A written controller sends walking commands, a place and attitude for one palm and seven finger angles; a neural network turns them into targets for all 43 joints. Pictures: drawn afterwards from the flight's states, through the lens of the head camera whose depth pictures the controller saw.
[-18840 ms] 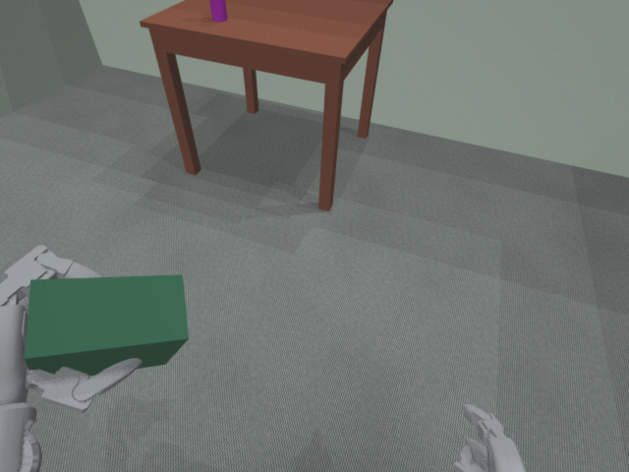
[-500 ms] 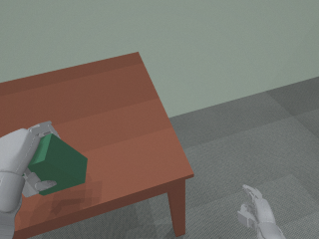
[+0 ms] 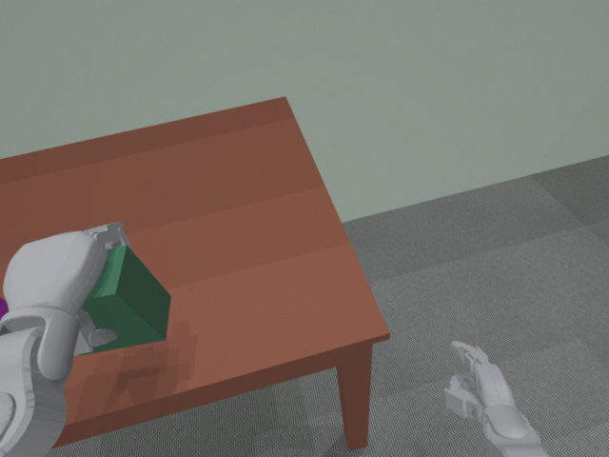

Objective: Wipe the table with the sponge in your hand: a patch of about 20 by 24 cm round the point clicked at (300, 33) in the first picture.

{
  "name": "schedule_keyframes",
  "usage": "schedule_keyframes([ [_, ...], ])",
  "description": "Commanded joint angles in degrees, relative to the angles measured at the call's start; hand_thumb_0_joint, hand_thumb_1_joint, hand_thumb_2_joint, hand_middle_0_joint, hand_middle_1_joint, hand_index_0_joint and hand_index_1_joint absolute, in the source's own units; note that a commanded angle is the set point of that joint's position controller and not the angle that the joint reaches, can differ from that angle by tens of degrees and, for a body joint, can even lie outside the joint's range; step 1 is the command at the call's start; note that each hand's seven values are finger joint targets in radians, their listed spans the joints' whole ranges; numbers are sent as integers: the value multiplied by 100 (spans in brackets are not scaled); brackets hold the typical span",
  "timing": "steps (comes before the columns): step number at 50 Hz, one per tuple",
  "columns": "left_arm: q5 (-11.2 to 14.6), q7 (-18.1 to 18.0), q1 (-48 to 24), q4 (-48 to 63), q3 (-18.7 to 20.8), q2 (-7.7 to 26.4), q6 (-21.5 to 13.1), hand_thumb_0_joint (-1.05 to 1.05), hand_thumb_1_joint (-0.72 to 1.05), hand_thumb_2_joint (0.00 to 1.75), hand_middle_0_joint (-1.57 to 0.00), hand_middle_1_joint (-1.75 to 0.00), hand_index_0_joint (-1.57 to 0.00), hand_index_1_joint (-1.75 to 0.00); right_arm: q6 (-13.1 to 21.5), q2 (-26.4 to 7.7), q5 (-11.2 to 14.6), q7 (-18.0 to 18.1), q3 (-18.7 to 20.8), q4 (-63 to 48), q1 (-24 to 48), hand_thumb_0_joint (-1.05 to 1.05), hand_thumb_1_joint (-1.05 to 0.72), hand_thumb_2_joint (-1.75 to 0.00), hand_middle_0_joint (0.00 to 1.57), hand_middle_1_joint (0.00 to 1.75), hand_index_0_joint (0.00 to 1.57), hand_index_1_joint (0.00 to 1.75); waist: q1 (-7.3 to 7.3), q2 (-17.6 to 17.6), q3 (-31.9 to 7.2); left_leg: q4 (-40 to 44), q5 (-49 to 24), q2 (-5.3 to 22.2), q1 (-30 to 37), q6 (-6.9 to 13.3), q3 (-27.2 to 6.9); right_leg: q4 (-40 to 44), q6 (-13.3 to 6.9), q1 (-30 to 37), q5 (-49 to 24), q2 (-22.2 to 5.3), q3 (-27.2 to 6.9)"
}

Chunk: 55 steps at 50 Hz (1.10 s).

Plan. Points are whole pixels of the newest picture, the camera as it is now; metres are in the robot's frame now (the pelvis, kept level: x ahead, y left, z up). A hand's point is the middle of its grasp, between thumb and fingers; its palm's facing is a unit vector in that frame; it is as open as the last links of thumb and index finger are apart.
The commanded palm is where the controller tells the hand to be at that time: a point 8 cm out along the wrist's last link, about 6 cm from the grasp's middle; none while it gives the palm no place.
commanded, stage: turn the palm down, sponge in hand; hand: left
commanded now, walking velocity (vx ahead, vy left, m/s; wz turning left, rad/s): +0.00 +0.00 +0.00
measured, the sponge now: (111, 311) +0.23 +0.29 +0.10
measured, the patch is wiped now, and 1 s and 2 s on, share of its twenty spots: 0.00 0.00 0.00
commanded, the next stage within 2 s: move the sponge above the wiping area in 0.36 s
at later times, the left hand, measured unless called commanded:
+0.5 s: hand (99, 297) +0.23 +0.27 +0.15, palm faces +0.09 -0.06 -0.99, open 10.2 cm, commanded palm +0.19 +0.27 +0.21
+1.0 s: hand (127, 300) +0.24 +0.25 +0.13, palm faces +0.04 -0.06 -1.00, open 10.2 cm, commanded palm +0.20 +0.25 +0.19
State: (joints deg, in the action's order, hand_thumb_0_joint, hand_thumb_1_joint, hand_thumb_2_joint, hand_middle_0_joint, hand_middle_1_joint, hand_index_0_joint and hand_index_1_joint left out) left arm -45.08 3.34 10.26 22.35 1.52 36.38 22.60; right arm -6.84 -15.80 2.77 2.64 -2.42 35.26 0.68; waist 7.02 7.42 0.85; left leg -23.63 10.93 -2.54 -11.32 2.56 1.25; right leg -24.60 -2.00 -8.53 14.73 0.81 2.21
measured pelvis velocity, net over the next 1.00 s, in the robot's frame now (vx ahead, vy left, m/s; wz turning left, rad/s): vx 0.00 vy -0.02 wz -0.02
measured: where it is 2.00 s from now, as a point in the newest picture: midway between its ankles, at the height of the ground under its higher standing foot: outside the picture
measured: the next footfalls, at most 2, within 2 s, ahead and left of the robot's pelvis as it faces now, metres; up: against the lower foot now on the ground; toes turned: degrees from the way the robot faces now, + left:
none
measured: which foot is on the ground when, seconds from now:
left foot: down 0.00-1.00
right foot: down 0.00-1.00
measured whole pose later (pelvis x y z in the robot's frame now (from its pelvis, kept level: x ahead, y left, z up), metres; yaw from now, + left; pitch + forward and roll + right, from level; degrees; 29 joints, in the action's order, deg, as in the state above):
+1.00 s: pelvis +0.00 -0.02 +0.00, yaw -1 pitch -2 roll +1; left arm -46.4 2.5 11.0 17.7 -0.2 32.9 23.7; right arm -6.1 -16.5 3.0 2.6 -1.3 36.0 -0.6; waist 5.8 7.5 0.5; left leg -23.3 11.3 -0.9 -9.7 0.8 1.7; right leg -25.3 -3.9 -7.8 15.3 2.5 1.5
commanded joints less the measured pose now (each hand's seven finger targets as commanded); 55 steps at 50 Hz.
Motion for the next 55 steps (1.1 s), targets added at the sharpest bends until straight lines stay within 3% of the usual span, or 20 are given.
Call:
schedule_keyframes([
  [1, -145, -268, -1027, 715, 1073, 1261, 105, 0, 10, 130, -120, -160, -120, -160, 310, -578, 2, -12, 197, -976, 1172, 0, -90, -90, 20, 30, 20, 30, 38, -533, -1162, 265, -1346, 158, 416, -46, -534, 319, -134, 322, -1135, -54, -472],
  [3, -129, -219, -996, 886, 1071, 1240, 173, 0, 10, 130, -120, -160, -120, -160, 341, -546, 52, -6, 157, -1005, 1500, 0, -90, -90, 20, 30, 20, 30, 39, -365, -1068, 234, -1236, 126, 484, -25, -517, 347, -205, 247, -1055, 31, -707],
  [4, -173, -169, -1174, 900, 817, 1066, 173, 0, 10, 130, -120, -160, -120, -160, 352, -559, 18, 2, 155, -1017, 1314, 0, -90, -90, 20, 30, 20, 30, -7, -426, -1194, 231, -1279, 135, 461, -17, -474, 306, -144, 278, -1117, -52, -485],
  [8, -298, -111, -1231, 1105, 1071, 1422, 93, 0, 10, 130, -120, -160, -120, -160, 372, -542, 12, 25, 139, -1029, 1488, 0, -90, -90, 20, 30, 20, 30, 51, -284, -1145, 238, -1247, 99, 565, 11, -563, 336, -235, 286, -1058, 45, -769],
  [9, -296, -117, -1307, 1172, 815, 1165, 12, 0, 10, 130, -120, -160, -120, -160, 385, -509, 1, 32, 151, -1038, 1280, 0, -90, -90, 20, 30, 20, 30, -42, -294, -1302, 190, -1346, 121, 594, 24, -481, 283, -176, 356, -1150, -35, -569],
  [13, -299, -235, -1230, 973, 1293, 1559, -71, 0, 10, 130, -120, -160, -120, -160, 385, -517, -6, 43, 162, -964, 1401, 0, -90, -90, 20, 30, 20, 30, 87, -285, -1087, 222, -1216, 90, 597, 8, -547, 412, -258, 276, -987, 46, -860],
  [14, -278, -253, -1307, 932, 1062, 1314, -93, 0, 10, 130, -120, -160, -120, -160, 385, -508, -24, 39, 164, -973, 1232, 0, -90, -90, 20, 30, 20, 30, 31, -307, -1226, 208, -1322, 115, 578, 4, -476, 347, -209, 371, -1138, -39, -640],
  [18, -250, -308, -1257, 812, 1207, 1418, 5, 0, 10, 130, -120, -160, -120, -160, 385, -539, 21, 11, 166, -943, 1471, 0, -90, -90, 20, 30, 20, 30, 104, -235, -1011, 244, -1176, 79, 558, -25, -530, 436, -269, 247, -943, 38, -865],
  [19, -181, -289, -1238, 856, 852, 1044, -1, 0, 10, 130, -120, -160, -120, -160, 388, -525, 26, 14, 198, -990, 1285, 0, -90, -90, 20, 30, 20, 30, -11, -278, -1146, 214, -1210, 125, 554, -10, -431, 369, -188, 328, -1052, -48, -628],
  [23, -207, -211, -1095, 864, 974, 1219, 112, 0, 10, 130, -120, -160, -120, -160, 397, -541, 48, 22, 178, -995, 1498, 0, -90, -90, 20, 30, 20, 30, 33, -335, -965, 229, -1065, 76, 515, 0, -484, 431, -227, 232, -938, 16, -893],
  [25, -234, -161, -1191, 739, 773, 1103, 100, 0, 10, 130, -120, -160, -120, -160, 378, -567, 40, 42, 203, -987, 1205, 0, -90, -90, 20, 30, 20, 30, -71, -453, -1053, 240, -1066, 91, 449, 9, -444, 386, -150, 297, -982, -53, -693],
  [28, -333, -176, -1285, 768, 1081, 1445, 65, 0, 10, 130, -120, -160, -120, -160, 405, -574, 24, 63, 170, -994, 1466, 0, -90, -90, 20, 30, 20, 30, 66, -344, -1024, 222, -979, 49, 523, 27, -484, 443, -232, 227, -822, 14, -935],
  [29, -300, -180, -1408, 766, 710, 1057, 4, 0, 10, 130, -120, -160, -120, -160, 412, -524, 27, 79, 183, -1015, 1270, 0, -90, -90, 20, 30, 20, 30, -67, -390, -1080, 193, -986, 76, 517, 40, -393, 403, -164, 257, -881, -54, -721],
  [33, -338, -302, -1535, 642, 904, 1235, -128, 0, 10, 130, -120, -160, -120, -160, 466, -523, 29, 86, 198, -957, 1375, 0, -90, -90, 20, 30, 20, 30, -3, -327, -962, 231, -840, 61, 599, 21, -464, 517, -231, 127, -619, 29, -929],
  [34, -393, -311, -1733, 505, 714, 1083, -138, 0, 10, 130, -120, -160, -120, -160, 473, -544, 0, 95, 194, -938, 1219, 0, -90, -90, 20, 30, 20, 30, -38, -376, -1101, 220, -901, 62, 561, 29, -395, 471, -193, 199, -747, -43, -739],
  [38, -446, -405, -1577, 441, 951, 1276, -64, 0, 10, 130, -120, -160, -120, -160, 454, -561, 11, 64, 213, -907, 1386, 0, -90, -90, 20, 30, 20, 30, 58, -248, -1088, 206, -1002, 29, 611, 14, -428, 493, -268, 241, -838, 10, -1026],
  [39, -376, -413, -1481, 452, 731, 990, -55, 0, 10, 130, -120, -160, -120, -160, 464, -532, 9, 55, 239, -963, 1219, 0, -90, -90, 20, 30, 20, 30, 2, -335, -1171, 181, -1063, 68, 549, 27, -348, 412, -198, 352, -992, -66, -782],
  [48, -347, -346, -795, 695, 947, 1147, 51, 0, 10, 130, -120, -160, -120, -160, 438, -567, 13, -5, 240, -997, 1308, 0, -90, -90, 20, 30, 20, 30, 61, -389, -1112, 64, -1302, 30, 564, 45, -382, 338, -218, 345, -1442, -26, -1015],
  [49, -298, -340, -782, 761, 671, 819, 14, 0, 10, 130, -120, -160, -120, -160, 450, -537, 12, 0, 266, -1042, 1139, 0, -90, -90, 20, 30, 20, 30, -49, -467, -1138, 30, -1328, 73, 532, 69, -288, 284, -152, 380, -1568, -88, -812],
  [55, -386, -451, -1041, 418, 888, 1114, -82, 0, 10, 130, -120, -160, -120, -160, 455, -581, 17, 83, 292, -930, 955, 0, -90, -90, 20, 30, 20, 30, -112, -625, -931, 40, -1147, 57, 517, 73, -310, 418, -129, 170, -1287, -59, -899],
])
